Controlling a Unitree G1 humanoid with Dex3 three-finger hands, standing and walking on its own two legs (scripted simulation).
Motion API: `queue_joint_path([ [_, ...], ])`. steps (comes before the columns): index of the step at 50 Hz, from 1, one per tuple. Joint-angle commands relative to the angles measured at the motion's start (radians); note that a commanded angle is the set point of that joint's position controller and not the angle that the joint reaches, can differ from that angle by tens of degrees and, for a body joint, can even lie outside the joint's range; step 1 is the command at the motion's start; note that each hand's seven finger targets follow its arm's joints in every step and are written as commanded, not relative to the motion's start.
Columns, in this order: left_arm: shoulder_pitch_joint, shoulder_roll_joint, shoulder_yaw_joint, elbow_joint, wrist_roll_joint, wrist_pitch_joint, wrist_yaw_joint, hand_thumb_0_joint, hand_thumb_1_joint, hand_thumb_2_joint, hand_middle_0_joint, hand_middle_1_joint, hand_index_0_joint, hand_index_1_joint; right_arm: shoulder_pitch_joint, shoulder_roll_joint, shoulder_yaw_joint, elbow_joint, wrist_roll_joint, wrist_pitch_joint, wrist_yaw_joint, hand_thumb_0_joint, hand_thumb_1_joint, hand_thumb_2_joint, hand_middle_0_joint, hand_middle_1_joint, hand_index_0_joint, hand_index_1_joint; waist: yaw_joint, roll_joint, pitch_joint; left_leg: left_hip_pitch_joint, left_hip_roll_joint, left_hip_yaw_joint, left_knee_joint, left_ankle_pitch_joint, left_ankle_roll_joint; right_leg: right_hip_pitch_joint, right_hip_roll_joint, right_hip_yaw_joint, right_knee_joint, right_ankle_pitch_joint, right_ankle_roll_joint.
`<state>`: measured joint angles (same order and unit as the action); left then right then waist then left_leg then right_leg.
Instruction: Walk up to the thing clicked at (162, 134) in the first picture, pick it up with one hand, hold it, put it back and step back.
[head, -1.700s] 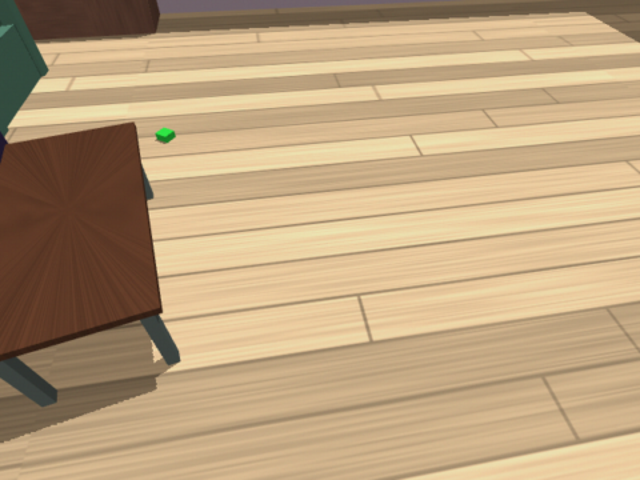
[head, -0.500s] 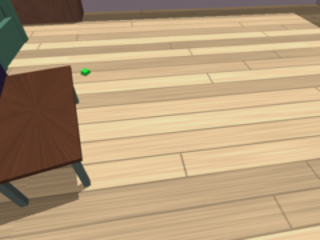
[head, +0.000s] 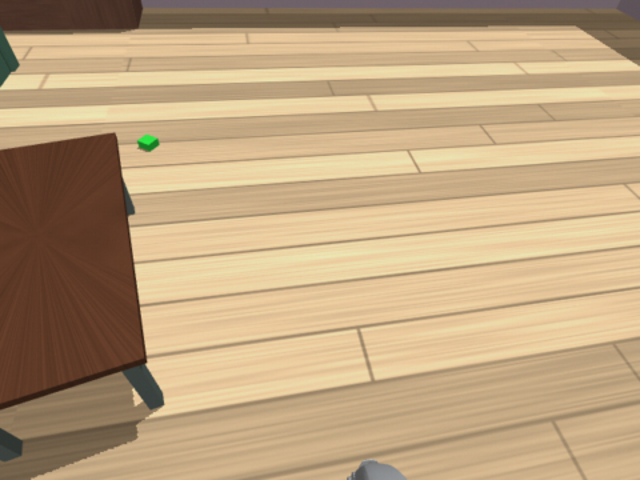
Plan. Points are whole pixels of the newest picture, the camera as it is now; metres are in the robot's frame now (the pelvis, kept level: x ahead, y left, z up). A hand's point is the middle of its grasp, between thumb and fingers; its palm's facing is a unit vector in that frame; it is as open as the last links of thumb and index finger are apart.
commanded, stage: walk up
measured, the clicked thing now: (148, 142) +1.83 +0.78 -0.76
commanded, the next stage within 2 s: none
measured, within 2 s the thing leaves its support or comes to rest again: neither
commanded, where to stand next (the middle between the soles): +0.54 -0.04 m, yaw +0 degrees
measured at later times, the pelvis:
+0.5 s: pelvis +0.23 -0.04 -0.01, yaw +0 degrees
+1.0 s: pelvis +0.42 -0.04 -0.02, yaw -1 degrees
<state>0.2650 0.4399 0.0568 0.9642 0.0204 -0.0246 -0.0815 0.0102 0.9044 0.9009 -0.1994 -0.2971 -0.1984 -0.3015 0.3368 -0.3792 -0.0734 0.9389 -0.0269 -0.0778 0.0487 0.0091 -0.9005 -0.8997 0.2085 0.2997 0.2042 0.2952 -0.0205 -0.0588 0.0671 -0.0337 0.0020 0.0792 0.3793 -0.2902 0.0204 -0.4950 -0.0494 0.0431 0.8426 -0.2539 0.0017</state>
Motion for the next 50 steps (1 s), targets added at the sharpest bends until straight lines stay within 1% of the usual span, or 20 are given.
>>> queue_joint_path([
  [1,-0.123,0.156,0.043,-0.131,-0.002,-0.035,-0.007,0.000,0.900,0.900,-0.200,-0.300,-0.200,-0.300,-0.025,-0.289,-0.066,-0.108,0.015,-0.024,-0.015,0.000,-0.900,-0.900,0.200,0.300,0.200,0.300,-0.022,0.190,0.097,-0.082,0.225,-0.133,-0.173,0.100,0.170,-0.011,-0.050,-0.041,-0.199,0.108,-0.009],
  [5,-0.108,0.140,0.053,-0.132,-0.004,-0.041,-0.001,0.000,0.900,0.900,-0.200,-0.300,-0.200,-0.300,-0.008,-0.291,-0.067,-0.131,0.017,-0.010,-0.022,0.000,-0.900,-0.900,0.200,0.300,0.200,0.300,-0.005,0.177,0.020,-0.117,0.232,-0.120,-0.038,0.271,0.147,0.186,0.001,-0.104,-0.241,0.125,-0.041],
  [8,0.133,0.200,0.092,-0.078,-0.003,-0.052,0.021,0.000,0.900,0.900,-0.200,-0.300,-0.200,-0.300,0.028,-0.234,-0.040,-0.155,0.024,-0.003,-0.026,0.000,-0.900,-0.900,0.200,0.300,0.200,0.300,0.125,-0.023,-0.137,-0.234,0.128,-0.032,0.424,0.379,0.087,0.565,0.031,-0.105,-0.312,0.053,-0.081],
  [10,0.232,0.324,0.121,-0.094,-0.013,-0.059,0.039,0.000,0.900,0.900,-0.200,-0.300,-0.200,-0.300,0.095,-0.208,-0.022,-0.172,0.034,0.001,-0.031,0.000,-0.900,-0.900,0.200,0.300,0.200,0.300,0.138,-0.245,-0.181,-0.585,-0.061,-0.038,0.820,-0.240,0.030,0.737,-0.364,0.598,-0.553,-0.104,-0.255],
  [11,0.159,0.325,0.120,-0.118,-0.026,-0.057,0.045,0.000,0.900,0.900,-0.200,-0.300,-0.200,-0.300,0.052,-0.270,-0.036,-0.153,0.026,0.008,-0.040,0.000,-0.900,-0.900,0.200,0.300,0.200,0.300,0.128,-0.173,-0.139,-0.577,0.014,-0.117,0.900,-0.255,0.028,0.624,-0.404,0.651,-0.561,-0.119,-0.318],
  [12,0.119,0.287,0.110,-0.135,-0.035,-0.053,0.050,0.000,0.900,0.900,-0.200,-0.300,-0.200,-0.300,0.013,-0.282,-0.042,-0.146,0.027,0.003,-0.040,0.000,-0.900,-0.900,0.200,0.300,0.200,0.300,0.119,-0.089,-0.088,-0.563,0.035,-0.156,0.929,-0.214,0.027,0.527,-0.373,0.554,-0.571,-0.047,-0.327],
  [15,0.022,0.212,0.082,-0.161,-0.032,-0.061,0.058,0.000,0.900,0.900,-0.200,-0.300,-0.200,-0.300,0.063,-0.220,-0.028,-0.121,0.042,0.013,-0.022,0.000,-0.900,-0.900,0.200,0.300,0.200,0.300,0.037,-0.084,-0.016,-0.468,0.084,-0.152,0.798,-0.069,0.026,0.321,-0.206,0.193,-0.550,0.113,-0.223],
  [17,0.017,0.195,0.073,-0.172,-0.026,-0.070,0.055,0.000,0.900,0.900,-0.200,-0.300,-0.200,-0.300,0.086,-0.203,-0.033,-0.118,0.028,0.021,-0.009,0.000,-0.900,-0.900,0.200,0.300,0.200,0.300,0.022,-0.094,-0.002,-0.434,0.079,-0.121,0.731,-0.006,0.010,0.265,-0.161,0.099,-0.550,0.182,-0.215],
  [22,0.033,0.222,0.077,-0.219,-0.010,-0.082,0.049,0.000,0.900,0.900,-0.200,-0.300,-0.200,-0.300,-0.035,-0.197,-0.043,-0.159,0.009,0.024,0.015,0.000,-0.900,-0.900,0.200,0.300,0.200,0.300,0.049,-0.079,0.044,-0.433,0.110,-0.067,0.417,0.052,-0.037,0.204,-0.179,0.060,-0.604,-0.034,-0.237],
  [25,0.055,0.231,0.076,-0.227,-0.008,-0.080,0.043,0.000,0.900,0.900,-0.200,-0.300,-0.200,-0.300,-0.098,-0.196,-0.048,-0.181,0.007,0.005,0.022,0.000,-0.900,-0.900,0.200,0.300,0.200,0.300,0.067,-0.065,0.018,-0.360,0.091,-0.044,0.272,0.093,-0.025,0.226,-0.188,0.062,-0.547,0.007,-0.222],
  [29,0.045,0.202,0.054,-0.234,-0.008,-0.070,0.044,0.000,0.900,0.900,-0.200,-0.300,-0.200,-0.300,0.057,-0.231,-0.071,-0.132,0.000,-0.016,0.007,0.000,-0.900,-0.900,0.200,0.300,0.200,0.300,-0.042,0.074,-0.100,-0.016,0.026,-0.008,0.159,0.110,0.022,0.138,-0.144,0.001,-0.258,0.144,-0.156],
  [30,0.086,0.150,0.034,-0.237,-0.014,-0.069,0.047,0.000,0.900,0.900,-0.200,-0.300,-0.200,-0.300,0.143,-0.285,-0.088,-0.112,-0.010,-0.021,-0.004,0.000,-0.900,-0.900,0.200,0.300,0.200,0.300,-0.078,0.244,-0.151,0.102,0.091,-0.125,0.076,-0.043,0.064,0.056,-0.055,-0.076,0.004,0.140,-0.120],
  [31,0.139,0.068,0.013,-0.244,-0.023,-0.065,0.046,0.000,0.900,0.900,-0.200,-0.300,-0.200,-0.300,0.152,-0.357,-0.101,-0.141,-0.022,-0.027,-0.012,0.000,-0.900,-0.900,0.200,0.300,0.200,0.300,-0.057,0.428,-0.169,0.200,0.345,-0.560,-0.026,-0.143,0.141,-0.153,0.075,-0.087,0.224,-0.261,-0.059],
  [32,0.163,0.166,0.034,-0.215,-0.019,-0.051,0.062,0.000,0.900,0.900,-0.200,-0.300,-0.200,-0.300,0.124,-0.379,-0.102,-0.169,0.007,-0.026,-0.017,0.000,-0.900,-0.900,0.200,0.300,0.200,0.300,-0.051,0.276,-0.160,0.161,0.441,-0.737,-0.107,-0.212,0.223,-0.186,0.072,-0.019,0.299,-0.294,-0.061],
  [33,0.120,0.220,0.045,-0.202,-0.013,-0.049,0.070,0.000,0.900,0.900,-0.200,-0.300,-0.200,-0.300,0.109,-0.371,-0.104,-0.163,0.025,-0.021,-0.016,0.000,-0.900,-0.900,0.200,0.300,0.200,0.300,-0.053,0.251,-0.105,0.121,0.452,-0.736,-0.090,-0.122,0.271,-0.210,0.032,0.018,0.371,-0.296,-0.066],
  [36,0.118,0.189,0.044,-0.174,-0.028,-0.047,0.061,0.000,0.900,0.900,-0.200,-0.300,-0.200,-0.300,0.039,-0.270,-0.055,-0.179,0.031,-0.027,-0.029,0.000,-0.900,-0.900,0.200,0.300,0.200,0.300,-0.001,0.174,-0.002,-0.062,0.296,-0.333,-0.066,0.284,0.159,-0.101,-0.009,0.077,0.286,-0.137,-0.063],
  [38,0.151,0.169,0.042,-0.162,-0.030,-0.038,0.051,0.000,0.900,0.900,-0.200,-0.300,-0.200,-0.300,0.039,-0.267,-0.051,-0.178,0.034,-0.034,-0.030,0.000,-0.900,-0.900,0.200,0.300,0.200,0.300,0.016,0.209,-0.022,-0.091,0.259,-0.227,-0.049,0.425,0.149,-0.040,-0.009,0.038,0.246,-0.076,-0.041],
  [43,0.054,0.148,0.042,-0.205,-0.020,-0.038,0.029,0.000,0.900,0.900,-0.200,-0.300,-0.200,-0.300,0.021,-0.282,-0.057,-0.218,0.025,-0.026,-0.028,0.000,-0.900,-0.900,0.200,0.300,0.200,0.300,-0.005,0.228,0.001,-0.100,0.263,-0.144,-0.062,0.359,0.220,-0.030,-0.049,-0.055,-0.013,-0.032,-0.006],
  [47,0.034,0.133,0.051,-0.197,-0.015,-0.055,0.032,0.000,0.900,0.900,-0.200,-0.300,-0.200,-0.300,0.009,-0.281,-0.053,-0.227,0.022,-0.007,-0.021,0.000,-0.900,-0.900,0.200,0.300,0.200,0.300,-0.003,0.224,-0.014,-0.193,0.226,-0.113,0.034,0.369,0.182,0.147,0.006,-0.115,-0.181,0.046,-0.018],
  [50,0.165,0.159,0.067,-0.135,-0.012,-0.069,0.058,0.000,0.900,0.900,-0.200,-0.300,-0.200,-0.300,-0.018,-0.218,-0.021,-0.240,0.035,0.016,-0.025,0.000,-0.900,-0.900,0.200,0.300,0.200,0.300,0.080,0.067,-0.088,-0.317,0.149,-0.061,0.302,0.251,0.109,0.437,0.044,-0.104,-0.323,0.182,-0.039],
])
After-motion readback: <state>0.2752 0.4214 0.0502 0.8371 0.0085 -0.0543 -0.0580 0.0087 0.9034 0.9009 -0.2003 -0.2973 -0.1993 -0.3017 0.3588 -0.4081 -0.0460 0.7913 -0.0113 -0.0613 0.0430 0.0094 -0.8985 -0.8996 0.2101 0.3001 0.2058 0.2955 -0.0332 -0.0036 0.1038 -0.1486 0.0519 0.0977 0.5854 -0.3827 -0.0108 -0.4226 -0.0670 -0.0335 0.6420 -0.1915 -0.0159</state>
